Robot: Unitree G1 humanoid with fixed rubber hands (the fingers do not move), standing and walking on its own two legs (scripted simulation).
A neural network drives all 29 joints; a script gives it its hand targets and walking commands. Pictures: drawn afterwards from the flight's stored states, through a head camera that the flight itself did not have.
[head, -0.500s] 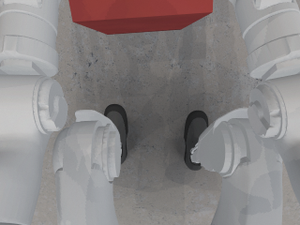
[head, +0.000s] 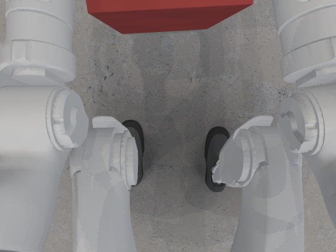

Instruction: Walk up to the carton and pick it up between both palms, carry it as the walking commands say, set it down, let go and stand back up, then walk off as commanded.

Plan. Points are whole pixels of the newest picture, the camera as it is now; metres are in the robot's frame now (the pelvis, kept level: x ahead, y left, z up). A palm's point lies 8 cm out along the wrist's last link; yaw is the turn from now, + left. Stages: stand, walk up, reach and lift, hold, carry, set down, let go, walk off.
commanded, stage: reach and lift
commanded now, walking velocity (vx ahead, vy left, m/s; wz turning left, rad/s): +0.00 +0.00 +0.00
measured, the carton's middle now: out of the picture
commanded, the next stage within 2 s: none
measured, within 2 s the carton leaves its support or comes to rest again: neither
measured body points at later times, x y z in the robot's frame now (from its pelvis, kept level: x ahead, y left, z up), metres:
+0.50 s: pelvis -0.01 +0.00 +0.04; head +0.36 +0.02 +0.28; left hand +0.59 +0.19 -0.07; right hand +0.60 -0.11 -0.06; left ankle +0.13 +0.14 -0.34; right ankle +0.11 -0.12 -0.34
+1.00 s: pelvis -0.03 +0.00 +0.08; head +0.32 +0.02 +0.34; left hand +0.57 +0.19 +0.00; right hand +0.58 -0.11 +0.01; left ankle +0.13 +0.14 -0.34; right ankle +0.11 -0.12 -0.34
